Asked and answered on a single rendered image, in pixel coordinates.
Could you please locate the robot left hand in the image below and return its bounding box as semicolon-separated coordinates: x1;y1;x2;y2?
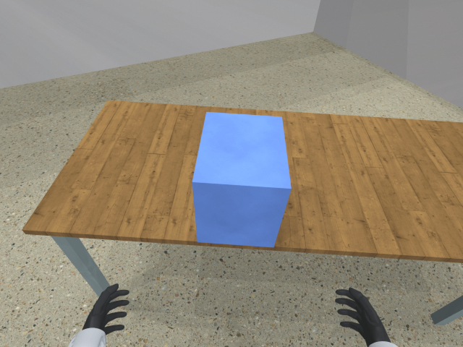
82;283;129;335

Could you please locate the robot right hand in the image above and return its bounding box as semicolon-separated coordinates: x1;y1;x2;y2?
335;287;391;347

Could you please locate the carton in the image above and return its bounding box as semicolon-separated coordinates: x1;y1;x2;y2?
192;112;292;247

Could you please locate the table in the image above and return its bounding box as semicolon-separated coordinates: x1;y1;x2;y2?
22;100;463;325

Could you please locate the left robot forearm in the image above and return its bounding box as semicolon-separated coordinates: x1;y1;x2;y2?
68;327;106;347

